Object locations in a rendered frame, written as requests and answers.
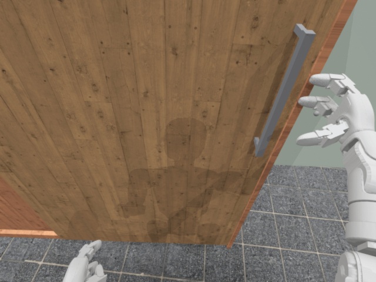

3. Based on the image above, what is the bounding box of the left robot hand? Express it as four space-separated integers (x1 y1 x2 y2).
63 240 107 282

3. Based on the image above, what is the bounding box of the handle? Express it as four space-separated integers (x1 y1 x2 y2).
254 24 316 157

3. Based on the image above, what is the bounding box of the right robot hand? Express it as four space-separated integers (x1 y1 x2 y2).
296 73 375 148

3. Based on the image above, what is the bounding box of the robot right forearm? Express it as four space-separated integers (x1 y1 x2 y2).
340 130 376 257

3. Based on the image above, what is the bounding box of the robot right upper arm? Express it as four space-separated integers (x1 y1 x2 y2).
335 251 376 282

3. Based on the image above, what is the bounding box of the wardrobe door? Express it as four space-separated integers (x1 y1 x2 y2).
0 175 53 231
0 0 344 245

